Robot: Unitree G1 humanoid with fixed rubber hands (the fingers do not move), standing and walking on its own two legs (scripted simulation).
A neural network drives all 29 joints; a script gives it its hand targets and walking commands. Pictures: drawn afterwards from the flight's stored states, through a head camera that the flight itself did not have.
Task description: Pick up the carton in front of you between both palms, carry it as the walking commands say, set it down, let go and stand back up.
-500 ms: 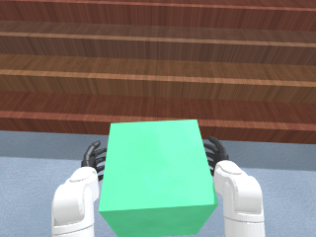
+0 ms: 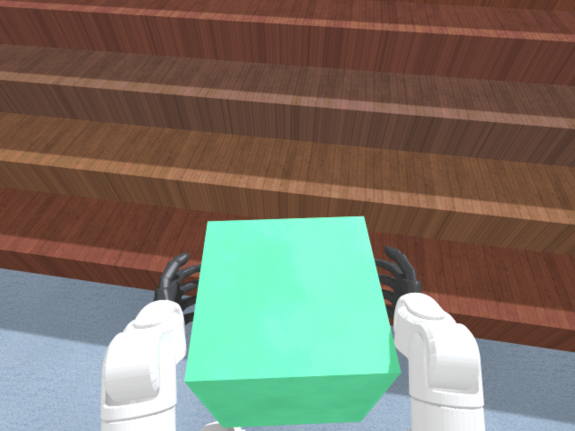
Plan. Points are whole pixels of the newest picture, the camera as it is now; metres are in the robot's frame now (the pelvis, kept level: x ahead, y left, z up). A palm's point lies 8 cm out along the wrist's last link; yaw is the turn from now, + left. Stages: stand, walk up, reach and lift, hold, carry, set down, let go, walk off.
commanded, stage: carry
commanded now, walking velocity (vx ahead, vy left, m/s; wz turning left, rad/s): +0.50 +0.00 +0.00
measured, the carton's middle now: (289, 328) +0.27 +0.01 -0.01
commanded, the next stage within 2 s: none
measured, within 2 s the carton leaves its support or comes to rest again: neither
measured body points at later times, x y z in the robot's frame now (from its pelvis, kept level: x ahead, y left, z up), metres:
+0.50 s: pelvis +0.35 +0.03 -0.01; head +0.42 +0.03 +0.44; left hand +0.76 +0.14 +0.13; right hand +0.73 -0.17 +0.14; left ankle +0.30 +0.09 -0.75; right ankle +0.41 -0.11 -0.69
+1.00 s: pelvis +0.70 +0.03 +0.05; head +0.85 -0.01 +0.48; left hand +1.13 +0.14 +0.14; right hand +1.10 -0.16 +0.13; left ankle +0.78 +0.10 -0.58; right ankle +0.52 -0.10 -0.53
